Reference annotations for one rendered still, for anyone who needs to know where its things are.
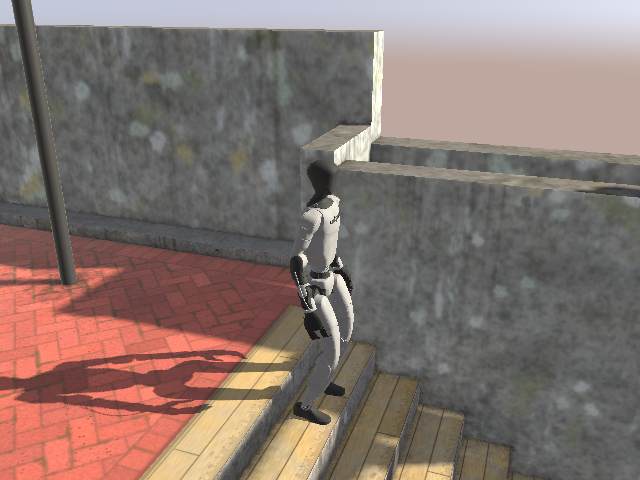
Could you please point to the stairs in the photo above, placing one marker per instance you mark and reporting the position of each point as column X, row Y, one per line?
column 378, row 431

